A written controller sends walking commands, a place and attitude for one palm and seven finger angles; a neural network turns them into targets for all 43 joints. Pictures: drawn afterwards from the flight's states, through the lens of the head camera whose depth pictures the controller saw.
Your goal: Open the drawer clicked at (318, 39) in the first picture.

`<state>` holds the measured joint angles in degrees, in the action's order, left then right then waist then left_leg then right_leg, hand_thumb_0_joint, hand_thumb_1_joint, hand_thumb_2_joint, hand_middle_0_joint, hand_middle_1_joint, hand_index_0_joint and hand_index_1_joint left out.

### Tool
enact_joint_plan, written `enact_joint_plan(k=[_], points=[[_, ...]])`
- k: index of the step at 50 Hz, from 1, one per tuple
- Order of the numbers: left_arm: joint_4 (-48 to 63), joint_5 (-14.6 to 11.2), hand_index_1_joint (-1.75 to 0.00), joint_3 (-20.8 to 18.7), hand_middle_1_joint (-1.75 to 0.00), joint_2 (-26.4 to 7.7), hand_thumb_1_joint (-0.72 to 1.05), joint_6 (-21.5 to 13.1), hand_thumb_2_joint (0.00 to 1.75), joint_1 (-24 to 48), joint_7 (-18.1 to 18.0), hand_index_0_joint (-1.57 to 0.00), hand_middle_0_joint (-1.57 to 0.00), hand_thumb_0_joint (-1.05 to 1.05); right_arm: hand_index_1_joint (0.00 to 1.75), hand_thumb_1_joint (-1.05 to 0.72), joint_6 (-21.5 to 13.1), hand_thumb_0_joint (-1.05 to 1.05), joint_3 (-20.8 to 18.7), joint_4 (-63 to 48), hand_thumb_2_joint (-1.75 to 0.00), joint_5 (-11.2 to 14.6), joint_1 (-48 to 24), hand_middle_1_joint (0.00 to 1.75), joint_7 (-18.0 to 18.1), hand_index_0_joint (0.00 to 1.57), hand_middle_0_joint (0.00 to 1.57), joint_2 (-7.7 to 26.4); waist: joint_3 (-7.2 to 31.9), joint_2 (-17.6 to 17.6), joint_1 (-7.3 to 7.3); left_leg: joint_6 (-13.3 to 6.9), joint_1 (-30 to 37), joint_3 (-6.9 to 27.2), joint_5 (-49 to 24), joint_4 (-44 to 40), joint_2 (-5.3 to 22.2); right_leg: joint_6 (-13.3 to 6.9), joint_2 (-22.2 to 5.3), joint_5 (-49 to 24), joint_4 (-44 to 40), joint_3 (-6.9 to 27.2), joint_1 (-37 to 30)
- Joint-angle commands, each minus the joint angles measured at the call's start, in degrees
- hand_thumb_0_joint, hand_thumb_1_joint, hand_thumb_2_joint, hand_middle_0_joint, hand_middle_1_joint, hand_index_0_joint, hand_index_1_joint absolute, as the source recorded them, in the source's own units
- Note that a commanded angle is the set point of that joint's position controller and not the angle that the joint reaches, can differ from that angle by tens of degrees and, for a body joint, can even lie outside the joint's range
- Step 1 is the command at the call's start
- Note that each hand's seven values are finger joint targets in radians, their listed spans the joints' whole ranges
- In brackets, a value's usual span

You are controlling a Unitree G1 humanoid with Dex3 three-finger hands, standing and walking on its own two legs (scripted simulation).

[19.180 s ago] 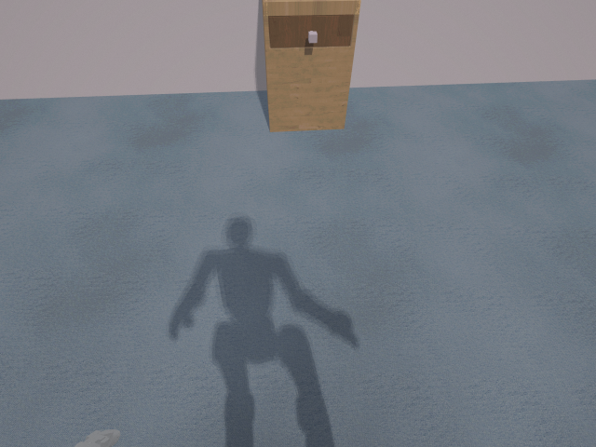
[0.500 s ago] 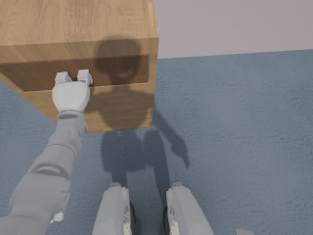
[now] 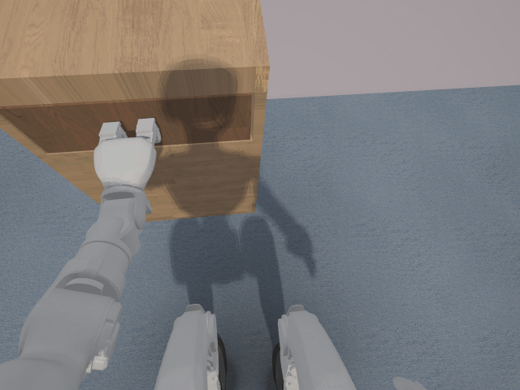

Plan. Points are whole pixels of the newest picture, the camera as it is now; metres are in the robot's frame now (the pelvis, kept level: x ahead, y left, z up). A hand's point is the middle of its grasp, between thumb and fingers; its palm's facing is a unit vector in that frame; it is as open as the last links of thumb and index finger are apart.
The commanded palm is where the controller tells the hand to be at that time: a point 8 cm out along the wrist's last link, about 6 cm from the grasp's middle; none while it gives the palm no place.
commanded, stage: close the thumb around the handle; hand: left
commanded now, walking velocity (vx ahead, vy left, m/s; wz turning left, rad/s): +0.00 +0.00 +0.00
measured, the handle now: (140, 145) +0.51 +0.19 -0.06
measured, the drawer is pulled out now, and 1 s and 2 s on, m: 0.00 0.01 0.09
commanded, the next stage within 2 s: pull the drawer open in 0.50 s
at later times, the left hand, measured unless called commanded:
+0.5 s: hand (141, 178) +0.46 +0.19 -0.07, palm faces -0.04 -0.03 -1.00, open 7.1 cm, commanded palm +0.43 +0.18 -0.02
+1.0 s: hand (141, 184) +0.45 +0.19 -0.08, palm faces -0.05 -0.06 -1.00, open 7.1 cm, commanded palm +0.40 +0.19 -0.02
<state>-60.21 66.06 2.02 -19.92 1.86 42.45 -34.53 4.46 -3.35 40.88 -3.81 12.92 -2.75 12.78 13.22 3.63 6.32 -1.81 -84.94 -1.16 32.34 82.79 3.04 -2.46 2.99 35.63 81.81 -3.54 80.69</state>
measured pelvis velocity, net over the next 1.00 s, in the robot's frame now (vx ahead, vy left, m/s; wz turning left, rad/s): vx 0.01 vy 0.00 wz -0.01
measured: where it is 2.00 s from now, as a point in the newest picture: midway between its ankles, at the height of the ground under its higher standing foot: outside the picture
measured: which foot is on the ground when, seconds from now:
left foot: down 0.00-1.00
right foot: down 0.00-1.00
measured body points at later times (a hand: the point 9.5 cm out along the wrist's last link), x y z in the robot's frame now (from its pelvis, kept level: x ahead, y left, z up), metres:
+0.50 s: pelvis +0.00 +0.00 +0.00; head +0.17 +0.00 +0.42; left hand +0.45 +0.19 -0.02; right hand +0.05 -0.27 -0.14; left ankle +0.04 +0.11 -0.57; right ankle +0.01 -0.10 -0.57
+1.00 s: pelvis +0.01 +0.00 +0.01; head +0.18 +0.00 +0.43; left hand +0.44 +0.19 -0.02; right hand +0.07 -0.26 -0.13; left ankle +0.04 +0.11 -0.57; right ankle +0.01 -0.10 -0.57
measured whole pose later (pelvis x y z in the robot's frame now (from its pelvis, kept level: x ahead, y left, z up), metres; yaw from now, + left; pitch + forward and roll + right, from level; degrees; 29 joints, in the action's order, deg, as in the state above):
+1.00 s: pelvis +0.01 +0.00 +0.01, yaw -1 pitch +34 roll -2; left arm -52.5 66.3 0.4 -17.9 0.6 33.2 -35.8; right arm 4.6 -3.5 40.2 -3.8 12.4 -2.9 12.3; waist 12.8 3.2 5.7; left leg -1.8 -80.6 -2.7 32.9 79.9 3.6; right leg -2.2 3.7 35.5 79.2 -1.8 77.3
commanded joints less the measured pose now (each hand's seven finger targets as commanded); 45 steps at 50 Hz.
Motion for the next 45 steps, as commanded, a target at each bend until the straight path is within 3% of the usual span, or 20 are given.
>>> enact_joint_plan(k=[1,2,3,5,7,8,10,13,15,18,23,26,28,30,37,40,42,45], points=[[8.9,0.2,-1.27,-1.2,-1.27,-7.4,0.12,-0.3,0.56,17.7,-2.3,-0.34,-0.34,0.00,0.30,-0.90,-0.6,0.00,-3.1,-2.1,-0.90,-0.1,9.4,0.30,0.7,0.20,0.20,9.1,31.1,1.4,1.75,-1.0,28.9,2.6,-22.1,-6.7,-1.9,0.2,1.1,-23.3,-10.9,1.3,-12.9],[8.4,0.3,-1.27,-0.8,-1.27,-7.3,0.17,-0.4,0.59,18.2,-2.5,-0.35,-0.35,0.00,0.30,-0.90,-0.6,0.00,-3.0,-2.0,-0.90,-0.1,9.5,0.30,0.7,0.20,0.20,9.2,30.9,1.3,2.14,-1.1,28.3,2.5,-21.9,-6.5,-2.0,0.4,1.1,-23.4,-10.9,1.4,-12.8],[8.5,0.5,-1.28,-2.2,-1.28,-8.8,0.23,-0.4,0.61,17.3,-2.7,-0.35,-0.35,0.00,0.30,-0.90,-0.7,0.00,-3.0,-2.1,-0.90,0.0,9.5,0.30,0.8,0.20,0.20,9.2,30.3,2.2,1.26,-1.0,27.9,2.4,-21.0,-6.7,-2.0,0.1,1.1,-22.4,-11.0,1.4,-12.8],[8.1,0.7,-1.29,-1.4,-1.29,-8.1,0.34,-0.3,0.66,18.2,-3.0,-0.36,-0.36,0.00,0.30,-0.90,-0.8,0.00,-3.0,-2.0,-0.90,-0.1,9.5,0.30,0.8,0.20,0.20,9.1,29.8,1.6,1.99,-1.1,27.3,2.2,-20.5,-6.5,-2.0,0.2,1.1,-22.2,-11.3,1.6,-12.7],[9.1,0.5,-1.30,-2.5,-1.30,-9.2,0.45,-0.6,0.71,18.1,-3.2,-0.37,-0.37,0.00,0.30,-0.90,-0.9,0.00,-3.0,-2.2,-0.90,-0.2,9.4,0.30,0.8,0.20,0.20,9.2,31.7,1.5,1.50,-1.1,27.8,2.1,-21.4,-6.5,-2.0,0.4,1.0,-23.4,-11.0,1.7,-13.9],[9.5,0.5,-1.31,-3.4,-1.31,-9.9,0.51,-0.7,0.73,16.4,-3.2,-0.37,-0.37,0.00,0.30,-0.90,-0.9,0.00,-3.0,-2.5,-0.90,-0.1,9.3,0.30,0.8,0.20,0.20,9.1,32.1,2.8,0.45,-0.9,28.2,2.0,-22.0,-6.7,-2.1,0.1,1.0,-24.0,-10.8,1.7,-14.6],[9.8,0.5,-1.32,-1.8,-1.32,-7.8,0.62,-0.6,0.78,16.6,-3.5,-0.38,-0.38,0.00,0.30,-0.90,-0.9,0.00,-3.0,-2.4,-0.90,-0.1,9.2,0.30,0.7,0.20,0.20,8.9,31.7,2.0,1.17,-1.1,28.0,1.9,-21.7,-6.8,-2.1,0.3,1.0,-24.1,-11.2,1.7,-14.7],[9.8,0.5,-1.34,-4.8,-1.34,-11.4,0.79,-0.7,0.85,15.4,-3.9,-0.39,-0.39,0.00,0.30,-0.90,-1.1,0.00,-3.0,-2.4,-0.90,-0.1,9.1,0.30,0.8,0.20,0.20,9.1,31.4,1.0,0.33,-1.1,26.8,1.6,-21.3,-6.6,-2.1,0.3,1.0,-24.7,-11.2,2.1,-16.0],[9.2,0.5,-1.35,-2.6,-1.35,-8.8,0.90,-0.5,0.90,15.7,-4.0,-0.40,-0.40,0.00,0.30,-0.90,-1.2,0.00,-2.9,-2.4,-0.90,0.0,8.8,0.30,0.7,0.20,0.20,8.8,30.4,0.9,1.08,-1.2,25.6,1.4,-19.6,-6.7,-2.2,0.4,1.0,-23.3,-11.8,2.1,-16.1],[9.4,0.5,-1.35,-4.4,-1.35,-11.3,0.90,-0.8,0.90,15.8,-4.1,-0.40,-0.40,0.00,0.30,-0.90,-1.6,0.00,-2.9,-2.3,-0.90,-0.1,8.8,0.30,0.8,0.20,0.20,9.1,31.0,1.8,0.50,-1.2,25.9,1.2,-19.9,-6.5,-2.2,0.4,1.0,-23.6,-11.6,2.3,-16.0],[10.4,0.6,-1.35,-4.3,-1.35,-10.7,0.90,-0.9,0.90,15.5,-4.6,-0.40,-0.40,0.00,0.30,-0.90,-1.7,0.00,-3.0,-2.3,-0.90,-0.1,8.7,0.30,0.7,0.20,0.20,9.0,31.8,2.4,0.28,-1.1,26.9,1.4,-20.7,-6.7,-2.2,0.3,1.0,-23.9,-11.3,2.0,-16.0],[10.2,0.3,-1.35,-3.2,-1.35,-9.5,0.90,-0.6,0.90,16.9,-4.6,-0.40,-0.40,0.00,0.30,-0.90,-1.9,0.00,-2.9,-2.1,-0.90,-0.2,8.5,0.30,0.6,0.20,0.20,8.8,31.4,1.8,1.19,-1.2,26.5,1.3,-20.4,-6.5,-2.2,0.5,1.0,-24.3,-11.6,2.3,-16.0],[9.5,0.6,-1.35,-4.5,-1.35,-11.0,0.90,-0.5,0.90,15.4,-4.7,-0.40,-0.40,0.00,0.30,-0.90,-1.8,0.00,-3.0,-2.2,-0.90,-0.1,8.8,0.30,0.8,0.20,0.20,9.1,31.9,2.0,0.42,-1.1,26.6,1.4,-20.5,-6.6,-2.2,0.3,1.1,-23.8,-11.3,2.1,-16.0],[9.8,0.6,-1.35,-3.6,-1.35,-10.4,0.90,-0.4,0.90,16.9,-4.8,-0.40,-0.40,0.00,0.30,-0.90,-1.8,0.00,-2.9,-2.1,-0.90,0.0,8.6,0.30,0.7,0.20,0.20,9.0,31.1,2.0,0.96,-1.2,26.1,1.3,-19.9,-6.6,-2.2,0.5,1.0,-23.3,-11.7,2.2,-15.7],[11.9,-0.8,-1.35,-5.6,-1.35,-10.6,0.90,-0.7,0.90,6.2,-3.6,-0.40,-0.40,0.00,0.30,-0.90,-1.3,0.00,-2.8,-3.6,-0.90,0.2,7.7,0.30,0.7,0.20,0.20,8.8,33.7,1.0,-2.25,-1.0,27.7,0.8,-22.6,-7.8,-2.5,0.4,0.9,-27.8,-11.5,2.6,-20.5],[12.9,-1.0,-1.35,-4.8,-1.35,-9.3,0.90,-1.0,0.90,3.0,-3.3,-0.40,-0.40,0.00,0.30,-0.90,-1.1,0.00,-2.7,-3.8,-0.90,0.3,7.3,0.30,0.6,0.20,0.20,8.5,31.4,0.1,-2.47,-1.0,26.6,0.4,-22.0,-8.1,-2.5,0.4,0.9,-28.5,-12.2,3.0,-21.6],[14.2,-0.8,-1.35,-4.0,-1.35,-8.0,0.90,-1.4,0.90,2.1,-3.4,-0.40,-0.40,0.00,0.30,-0.90,-1.1,0.00,-2.9,-3.8,-0.90,0.2,7.3,0.30,0.5,0.20,0.20,8.4,32.1,0.7,-2.45,-1.0,27.9,0.5,-23.6,-8.2,-2.4,0.4,0.8,-29.9,-11.8,2.7,-21.2],[14.3,-0.6,-1.35,-5.2,-1.35,-8.9,0.90,-1.4,0.90,-0.8,-3.9,-0.40,-0.40,0.00,0.30,-0.90,-1.1,0.00,-3.0,-3.8,-0.90,0.1,7.3,0.30,0.6,0.20,0.20,8.3,30.5,-1.3,-2.91,-1.1,26.4,0.1,-23.7,-8.0,-2.5,0.4,0.8,-31.9,-12.0,3.2,-22.8]])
